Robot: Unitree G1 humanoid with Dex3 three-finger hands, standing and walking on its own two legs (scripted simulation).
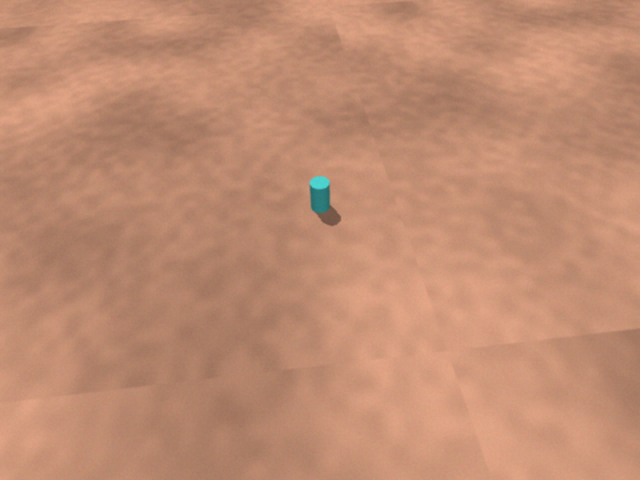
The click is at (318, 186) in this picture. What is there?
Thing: squat round
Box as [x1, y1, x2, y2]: [310, 176, 329, 212]
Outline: 317,176 310,180 311,207 316,212 323,212 327,210 329,207 329,182 325,177
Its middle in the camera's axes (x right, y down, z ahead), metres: -0.01 -0.19 +1.74
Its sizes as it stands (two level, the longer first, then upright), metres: 0.087 0.087 0.145
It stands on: the floor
